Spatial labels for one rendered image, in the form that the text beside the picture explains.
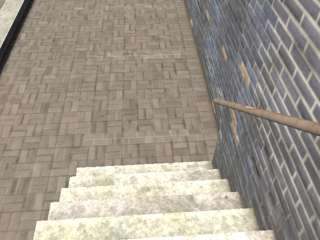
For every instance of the stairs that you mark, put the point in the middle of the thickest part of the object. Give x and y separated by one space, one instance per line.
160 201

